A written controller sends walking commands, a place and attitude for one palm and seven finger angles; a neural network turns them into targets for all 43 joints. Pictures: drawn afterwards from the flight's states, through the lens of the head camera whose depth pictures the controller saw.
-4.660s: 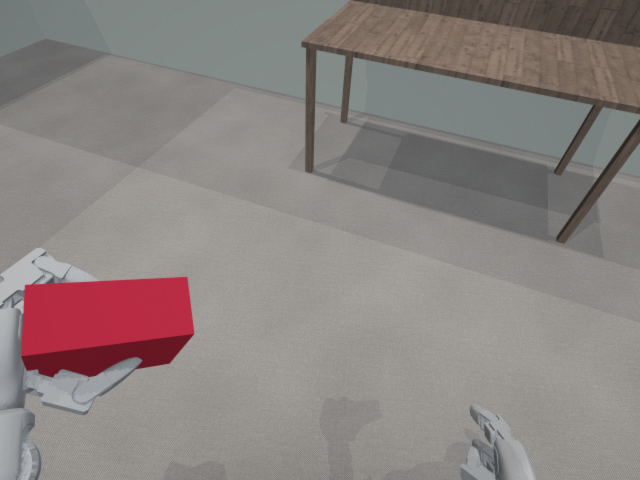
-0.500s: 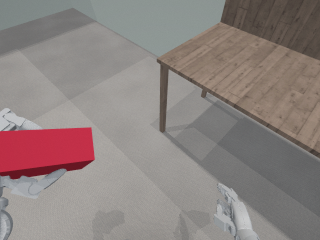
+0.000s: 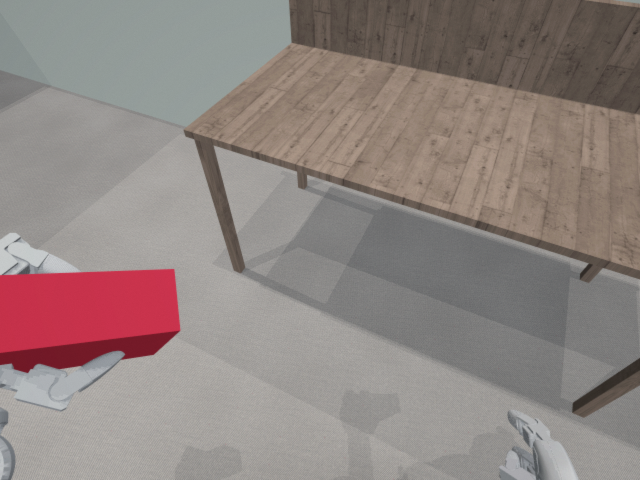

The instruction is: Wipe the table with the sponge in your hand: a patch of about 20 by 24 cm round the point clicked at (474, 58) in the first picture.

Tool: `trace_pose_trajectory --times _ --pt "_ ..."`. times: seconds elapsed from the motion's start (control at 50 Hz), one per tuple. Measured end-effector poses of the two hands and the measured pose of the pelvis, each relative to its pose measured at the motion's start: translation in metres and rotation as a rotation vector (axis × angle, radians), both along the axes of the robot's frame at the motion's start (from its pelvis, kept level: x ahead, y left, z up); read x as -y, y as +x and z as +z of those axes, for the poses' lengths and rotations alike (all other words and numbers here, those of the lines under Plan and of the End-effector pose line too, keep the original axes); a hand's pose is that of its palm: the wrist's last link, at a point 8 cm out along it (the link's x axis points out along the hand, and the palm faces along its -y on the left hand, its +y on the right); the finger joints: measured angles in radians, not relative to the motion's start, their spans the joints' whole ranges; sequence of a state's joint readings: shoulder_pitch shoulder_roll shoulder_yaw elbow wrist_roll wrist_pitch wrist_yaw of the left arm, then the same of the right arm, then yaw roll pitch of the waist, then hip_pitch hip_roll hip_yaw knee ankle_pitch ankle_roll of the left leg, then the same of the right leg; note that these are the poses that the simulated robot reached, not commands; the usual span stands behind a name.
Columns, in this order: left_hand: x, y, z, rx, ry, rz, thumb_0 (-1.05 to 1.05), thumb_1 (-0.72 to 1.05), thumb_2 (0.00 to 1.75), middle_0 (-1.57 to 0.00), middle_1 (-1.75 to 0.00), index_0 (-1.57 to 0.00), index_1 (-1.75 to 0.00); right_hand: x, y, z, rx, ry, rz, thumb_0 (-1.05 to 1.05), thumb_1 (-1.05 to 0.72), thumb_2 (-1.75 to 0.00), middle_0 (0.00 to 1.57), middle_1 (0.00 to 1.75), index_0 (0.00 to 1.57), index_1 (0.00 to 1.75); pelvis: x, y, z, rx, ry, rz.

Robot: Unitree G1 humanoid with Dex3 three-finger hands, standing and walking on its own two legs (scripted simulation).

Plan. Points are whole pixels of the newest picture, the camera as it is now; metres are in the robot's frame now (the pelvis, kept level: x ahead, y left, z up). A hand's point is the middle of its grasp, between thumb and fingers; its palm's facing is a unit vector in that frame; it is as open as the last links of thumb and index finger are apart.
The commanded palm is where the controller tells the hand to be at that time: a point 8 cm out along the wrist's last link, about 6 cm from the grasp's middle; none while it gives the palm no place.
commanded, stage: turn to face it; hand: left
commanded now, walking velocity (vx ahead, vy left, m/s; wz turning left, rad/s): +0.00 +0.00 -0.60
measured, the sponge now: (116, 320) +0.23 +0.21 +0.16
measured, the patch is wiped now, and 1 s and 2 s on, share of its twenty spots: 0.00 0.00 0.00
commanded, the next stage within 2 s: take the last steps up to it in 1.36 s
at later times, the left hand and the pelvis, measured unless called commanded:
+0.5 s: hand (234, 346) +0.21 +0.09 +0.16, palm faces +0.05 -0.87 -0.49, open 10.0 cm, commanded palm +0.16 +0.17 +0.18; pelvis -0.08 -0.05 -0.01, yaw -18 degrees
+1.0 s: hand (377, 394) +0.17 -0.03 +0.16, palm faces -0.17 -0.85 -0.50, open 10.0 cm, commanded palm +0.14 +0.06 +0.18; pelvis -0.15 -0.08 -0.02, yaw -35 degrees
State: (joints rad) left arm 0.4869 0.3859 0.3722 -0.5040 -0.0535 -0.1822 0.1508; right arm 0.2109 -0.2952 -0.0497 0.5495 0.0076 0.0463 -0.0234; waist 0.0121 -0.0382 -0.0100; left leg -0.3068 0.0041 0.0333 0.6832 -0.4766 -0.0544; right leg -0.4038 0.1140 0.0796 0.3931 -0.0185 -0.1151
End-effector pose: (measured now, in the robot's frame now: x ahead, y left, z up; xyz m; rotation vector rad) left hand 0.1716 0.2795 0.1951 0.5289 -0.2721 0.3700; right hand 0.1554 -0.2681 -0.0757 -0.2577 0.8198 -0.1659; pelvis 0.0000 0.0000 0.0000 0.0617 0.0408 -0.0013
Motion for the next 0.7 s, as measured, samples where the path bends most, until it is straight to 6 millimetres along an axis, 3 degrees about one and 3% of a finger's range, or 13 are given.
trace_pose_trajectory --times 0.16,0.28,0.38,0.5,0.6,0.7 --pt "0.016 -0.005 -0.010 -0.001 0.007 -0.106 -0.01 -0.47 0.99 -0.76 -1.34 -0.76 -1.34 -0.021 -0.046 0.000 0.053 0.066 -0.049 0.01 -0.91 -0.90 0.20 0.30 0.20 0.30 0.003 -0.033 -0.004 0.035 -0.024 -0.089" --pt "0.049 0.000 -0.011 -0.040 0.021 -0.138 -0.01 -0.47 0.99 -0.76 -1.34 -0.76 -1.34 -0.028 -0.080 -0.021 0.048 0.184 -0.085 0.01 -0.90 -0.89 0.20 0.30 0.20 0.30 0.021 -0.043 -0.006 0.046 -0.073 -0.188" --pt "0.097 0.016 -0.020 -0.022 0.046 -0.226 -0.01 -0.47 0.99 -0.76 -1.34 -0.76 -1.34 -0.001 -0.110 -0.048 0.008 0.207 -0.120 0.01 -0.90 -0.89 0.21 0.30 0.20 0.30 0.044 -0.064 -0.020 0.057 -0.084 -0.231" --pt "0.139 0.014 -0.015 -0.070 0.047 -0.388 -0.01 -0.47 0.99 -0.76 -1.34 -0.76 -1.34 0.048 -0.155 -0.034 -0.036 0.123 -0.272 0.01 -0.90 -0.89 0.20 0.30 0.20 0.30 0.050 -0.081 -0.010 0.035 -0.044 -0.320" --pt "0.148 0.009 0.002 -0.017 0.094 -0.470 -0.01 -0.47 0.99 -0.76 -1.34 -0.76 -1.34 0.076 -0.188 -0.013 -0.027 0.036 -0.362 0.01 -0.91 -0.89 0.20 0.30 0.20 0.30 0.051 -0.087 -0.006 0.011 -0.029 -0.379" --pt "0.142 0.011 -0.002 0.036 0.059 -0.473 -0.01 -0.47 0.99 -0.76 -1.34 -0.76 -1.34 0.082 -0.210 -0.001 0.005 -0.016 -0.419 0.01 -0.91 -0.90 0.20 0.30 0.20 0.30 0.046 -0.095 -0.009 0.020 -0.029 -0.440"
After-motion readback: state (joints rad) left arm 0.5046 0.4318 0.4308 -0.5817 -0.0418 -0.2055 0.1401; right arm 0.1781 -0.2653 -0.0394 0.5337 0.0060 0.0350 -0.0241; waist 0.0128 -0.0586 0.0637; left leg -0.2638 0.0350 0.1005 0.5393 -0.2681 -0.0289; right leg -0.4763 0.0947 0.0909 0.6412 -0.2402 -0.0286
